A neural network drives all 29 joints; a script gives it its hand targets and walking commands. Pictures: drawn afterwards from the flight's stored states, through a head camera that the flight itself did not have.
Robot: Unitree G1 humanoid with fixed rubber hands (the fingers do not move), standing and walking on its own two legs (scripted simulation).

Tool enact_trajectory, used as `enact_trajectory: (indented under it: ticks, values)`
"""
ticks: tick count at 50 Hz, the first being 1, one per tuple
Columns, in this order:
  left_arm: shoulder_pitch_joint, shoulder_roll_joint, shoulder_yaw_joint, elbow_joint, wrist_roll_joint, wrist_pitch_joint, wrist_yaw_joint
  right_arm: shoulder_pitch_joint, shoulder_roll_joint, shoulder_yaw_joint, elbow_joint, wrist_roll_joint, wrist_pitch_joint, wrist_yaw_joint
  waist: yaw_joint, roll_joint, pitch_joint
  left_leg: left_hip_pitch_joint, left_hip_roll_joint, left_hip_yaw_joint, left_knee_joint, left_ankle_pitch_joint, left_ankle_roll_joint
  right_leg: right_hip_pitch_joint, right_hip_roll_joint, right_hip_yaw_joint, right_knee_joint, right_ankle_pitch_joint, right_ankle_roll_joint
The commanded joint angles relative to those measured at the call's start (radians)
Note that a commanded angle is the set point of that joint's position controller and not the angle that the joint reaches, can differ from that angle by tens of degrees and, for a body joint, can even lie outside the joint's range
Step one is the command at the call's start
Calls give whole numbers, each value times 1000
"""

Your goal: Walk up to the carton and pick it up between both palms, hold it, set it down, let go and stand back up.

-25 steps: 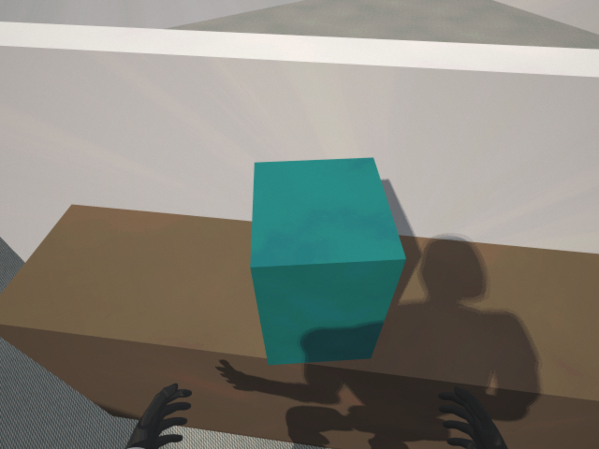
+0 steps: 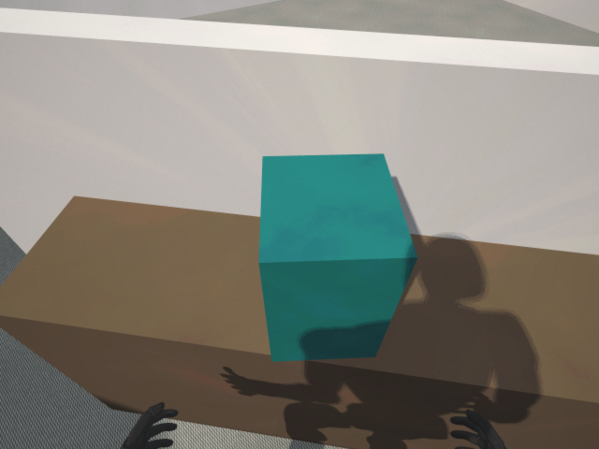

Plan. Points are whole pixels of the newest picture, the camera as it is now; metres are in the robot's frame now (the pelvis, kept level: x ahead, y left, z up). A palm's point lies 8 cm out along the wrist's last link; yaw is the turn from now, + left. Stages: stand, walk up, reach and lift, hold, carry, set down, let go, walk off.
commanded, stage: stand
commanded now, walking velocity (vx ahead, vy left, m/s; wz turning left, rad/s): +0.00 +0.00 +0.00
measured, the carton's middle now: (323, 265) +0.38 -0.01 +0.01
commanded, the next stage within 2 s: walk up in 1.32 s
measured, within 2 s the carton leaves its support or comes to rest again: neither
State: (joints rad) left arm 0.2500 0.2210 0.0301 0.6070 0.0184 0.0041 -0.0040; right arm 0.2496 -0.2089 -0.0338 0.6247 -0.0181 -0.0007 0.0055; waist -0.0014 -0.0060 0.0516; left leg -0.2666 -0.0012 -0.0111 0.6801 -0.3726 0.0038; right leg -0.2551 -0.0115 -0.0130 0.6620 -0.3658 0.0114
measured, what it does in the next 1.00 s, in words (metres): stands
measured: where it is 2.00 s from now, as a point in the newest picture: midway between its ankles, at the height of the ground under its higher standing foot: outside the picture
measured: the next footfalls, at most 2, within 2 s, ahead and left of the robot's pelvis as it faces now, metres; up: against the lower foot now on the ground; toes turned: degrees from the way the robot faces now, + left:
none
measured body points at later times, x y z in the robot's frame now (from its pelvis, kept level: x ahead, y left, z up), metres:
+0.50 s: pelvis -0.01 +0.01 +0.00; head +0.00 +0.02 +0.45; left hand +0.11 +0.26 -0.10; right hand +0.13 -0.23 -0.09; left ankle +0.00 +0.12 -0.72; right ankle -0.01 -0.13 -0.72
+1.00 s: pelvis -0.01 +0.01 +0.01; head -0.01 +0.01 +0.46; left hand +0.09 +0.26 -0.10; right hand +0.11 -0.24 -0.10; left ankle +0.00 +0.12 -0.72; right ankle -0.01 -0.13 -0.72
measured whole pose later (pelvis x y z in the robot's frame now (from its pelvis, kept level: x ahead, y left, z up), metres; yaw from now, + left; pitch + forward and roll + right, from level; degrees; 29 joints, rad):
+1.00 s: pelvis -0.01 +0.01 +0.01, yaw +1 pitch -3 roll +0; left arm 0.29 0.23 0.02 0.67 0.02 0.00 0.00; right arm 0.28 -0.22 -0.03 0.65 -0.01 0.00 0.01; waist 0.00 -0.01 0.05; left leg -0.24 -0.02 -0.02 0.60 -0.31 0.02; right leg -0.22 -0.04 -0.02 0.59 -0.31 0.03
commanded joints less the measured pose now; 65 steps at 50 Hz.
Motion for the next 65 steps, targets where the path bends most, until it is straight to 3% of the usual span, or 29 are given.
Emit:
enact_trajectory:
  ticks: [1, 3, 5, 7, 9, 14, 15, 17, 18, 20, 21, 22, 24, 31, 35, 36, 39, 40, 42, 44, 48, 50, 53, 56, 59, 61, 62, 64, 65]
  values:
    - [-30, 121, 32, -113, -4, -21, 6, -9, -134, -38, -116, 2, -22, -5, -10, 0, -25, -12, 71, -69, -148, 258, 26, -8, -65, 65, -131, 250, -39]
    - [-28, 118, 32, -112, -6, -22, 3, -25, -144, -38, -128, 3, -23, -4, -2, 3, -23, -20, 74, -78, -153, 262, 29, 6, -60, 59, -133, 240, -36]
    - [-11, 107, 35, -108, 1, -21, 3, -21, -143, -37, -116, 6, -25, -6, 7, 47, -41, -33, 72, -73, -161, 245, 31, 37, -67, 60, -137, 231, -33]
    - [-18, 120, 38, -102, -1, -23, 3, -21, -138, -33, -120, 9, -28, -5, 7, 8, -52, -27, 76, -90, -166, 288, 34, 58, -64, 65, -128, 251, -35]
    - [-7, 123, 33, -99, 1, -23, 5, -25, -140, -33, -123, 7, -28, -5, 7, 36, -68, -12, 77, -92, -171, 296, 37, 65, -68, 63, -124, 245, -36]
    - [-15, 126, 33, -95, -4, -23, 5, -23, -144, -34, -119, 7, -30, -2, 0, -5, -40, 0, 76, -86, -178, 274, 38, 24, -66, 59, -136, 229, -29]
    - [-3, 121, 32, -94, -3, -23, 5, -17, -152, -35, -111, 5, -28, -2, 0, 27, -45, 5, 75, -87, -182, 270, 38, 28, -67, 58, -141, 216, -29]
    - [-6, 121, 35, -89, -1, -21, 5, -12, -151, -34, -113, 7, -29, -2, 2, 16, -44, -30, 81, -102, -193, 258, 41, 63, -64, 59, -138, 211, -33]
    - [5, 113, 28, -87, 0, -25, 6, -27, -156, -34, -117, 9, -29, -1, 7, 42, -65, -8, 80, -92, -186, 268, 41, 57, -67, 61, -141, 230, -31]
    - [-8, 125, 30, -75, 0, -25, 7, -18, -145, -35, -110, 10, -27, -2, -4, 7, -54, -11, 74, -91, -196, 212, 37, 46, -68, 58, -149, 187, -30]
    - [0, 118, 25, -78, -2, -24, 7, -22, -152, -36, -117, 10, -26, -1, 1, 36, -30, -43, 73, -93, -197, 208, 35, 48, -67, 57, -152, 200, -26]
    - [-2, 128, 30, -75, 0, -24, 7, -15, -147, -37, -111, 12, -26, 0, -2, 25, -28, -43, 73, -95, -202, 184, 38, 58, -73, 67, -156, 181, -34]
    - [2, 143, 33, -66, -1, -28, 7, -6, -145, -35, -109, 9, -31, -1, -5, -16, -66, 5, 76, -99, -193, 250, 39, 57, -74, 68, -153, 201, -36]
    - [27, 134, 33, -53, -5, -26, 4, -7, -148, -37, -102, 12, -29, 0, 3, 37, -33, -28, 73, -91, -207, 189, 39, 39, -76, 58, -171, 183, -29]
    - [20, 132, 29, -50, -6, -27, 5, -1, -158, -40, -101, 11, -28, -2, 0, -13, -33, -16, 79, -110, -214, 190, 42, 38, -74, 65, -171, 176, -33]
    - [13, 127, 28, -53, -3, -27, 6, 5, -153, -39, -100, 10, -29, -3, -9, 14, -14, -28, 76, -106, -219, 204, 44, 37, -74, 66, -168, 192, -37]
    - [16, 145, 30, -45, -4, -28, 6, 13, -154, -36, -88, 10, -34, -2, -3, 8, -48, -13, 77, -105, -212, 280, 40, 69, -75, 48, -155, 241, -33]
    - [31, 140, 33, -45, -1, -28, 6, 10, -156, -38, -88, 6, -34, -2, 2, 43, -50, -3, 76, -101, -214, 273, 38, 67, -76, 48, -160, 222, -32]
    - [43, 136, 32, -36, -2, -27, 6, 11, -154, -38, -80, 10, -32, -5, 3, 45, -41, -17, 77, -107, -225, 226, 45, 49, -75, 53, -160, 183, -30]
    - [31, 135, 27, -34, -3, -26, 8, 12, -158, -36, -88, 16, -29, -3, -1, 26, -41, -24, 85, -119, -230, 194, 48, 63, -76, 54, -163, 153, -33]
    - [29, 143, 27, -33, -2, -28, 8, 22, -150, -40, -82, 13, -29, -5, 4, 0, -53, -30, 70, -104, -210, 235, 36, 78, -88, 61, -171, 232, -37]
    - [28, 141, 27, -27, -6, -27, 6, 10, -153, -38, -83, 10, -29, -5, 4, 29, -17, -26, 66, -97, -219, 202, 36, 39, -87, 60, -181, 198, -36]
    - [21, 147, 27, -24, -7, -25, 6, 37, -155, -33, -74, 15, -27, -3, -4, -20, -35, -40, 68, -114, -226, 189, 35, 57, -77, 50, -188, 161, -36]
    - [44, 146, 28, -16, -8, -25, 5, 36, -150, -34, -70, 9, -26, -5, 4, -8, 2, -35, 63, -110, -229, 160, 35, 15, -86, 61, -203, 123, -40]
    - [29, 144, 24, -19, -6, -29, 8, 38, -157, -34, -57, 11, -32, -5, -4, 26, -62, -14, 70, -114, -213, 254, 33, 79, -90, 57, -181, 233, -42]
    - [30, 154, 27, -15, -7, -28, 10, 38, -155, -38, -63, 13, -31, -5, -4, 7, -56, -17, 72, -121, -219, 218, 36, 62, -87, 52, -176, 187, -41]
    - [49, 150, 21, -13, -9, -29, 9, 23, -160, -32, -61, 11, -30, -6, 4, 49, -41, -11, 72, -117, -217, 230, 38, 47, -92, 59, -182, 189, -41]
    - [44, 152, 25, -4, -12, -26, 9, 35, -149, -35, -58, 11, -25, -4, 3, -3, -10, -26, 64, -117, -227, 183, 32, 27, -88, 61, -204, 145, -43]
    - [48, 146, 23, -7, -11, -23, 8, 37, -154, -38, -56, 8, -23, -4, 0, 12, 14, -40, 64, -115, -234, 152, 31, 7, -87, 62, -214, 117, -41]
